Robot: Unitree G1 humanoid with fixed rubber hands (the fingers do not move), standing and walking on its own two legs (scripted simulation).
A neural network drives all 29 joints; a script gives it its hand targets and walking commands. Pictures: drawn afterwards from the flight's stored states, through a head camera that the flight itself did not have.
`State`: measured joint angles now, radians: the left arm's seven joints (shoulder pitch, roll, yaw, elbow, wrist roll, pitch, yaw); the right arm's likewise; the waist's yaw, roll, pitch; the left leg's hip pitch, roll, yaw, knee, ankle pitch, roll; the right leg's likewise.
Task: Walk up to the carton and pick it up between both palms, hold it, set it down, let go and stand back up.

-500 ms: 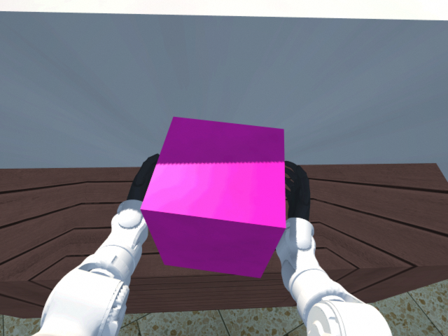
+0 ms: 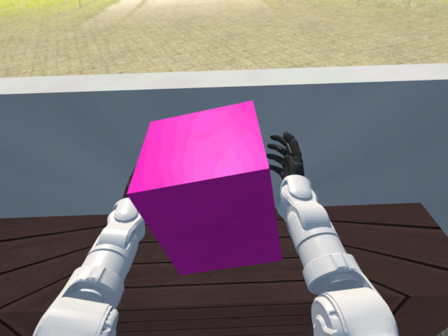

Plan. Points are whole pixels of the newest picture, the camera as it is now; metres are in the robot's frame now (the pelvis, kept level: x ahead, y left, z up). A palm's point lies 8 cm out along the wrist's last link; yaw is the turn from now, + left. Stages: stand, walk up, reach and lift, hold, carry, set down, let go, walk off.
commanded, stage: reach and lift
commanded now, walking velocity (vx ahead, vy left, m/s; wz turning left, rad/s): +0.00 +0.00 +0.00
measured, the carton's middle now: (215, 190) +0.39 +0.00 +0.10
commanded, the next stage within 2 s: hold in 1.42 s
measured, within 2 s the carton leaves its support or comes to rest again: neither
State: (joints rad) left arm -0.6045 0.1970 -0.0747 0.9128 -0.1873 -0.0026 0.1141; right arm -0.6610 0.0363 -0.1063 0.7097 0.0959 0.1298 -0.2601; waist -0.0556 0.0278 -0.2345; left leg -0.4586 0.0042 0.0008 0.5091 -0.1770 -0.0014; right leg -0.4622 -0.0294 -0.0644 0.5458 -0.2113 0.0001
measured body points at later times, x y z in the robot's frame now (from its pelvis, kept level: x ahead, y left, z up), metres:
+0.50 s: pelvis +0.03 -0.02 +0.01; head -0.04 -0.05 +0.46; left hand +0.42 +0.13 +0.15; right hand +0.39 -0.17 +0.12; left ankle +0.05 +0.13 -0.73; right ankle +0.04 -0.11 -0.73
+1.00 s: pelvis +0.01 +0.00 +0.01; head -0.05 +0.03 +0.46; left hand +0.39 +0.16 +0.15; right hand +0.39 -0.14 +0.17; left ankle +0.05 +0.13 -0.73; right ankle +0.04 -0.11 -0.73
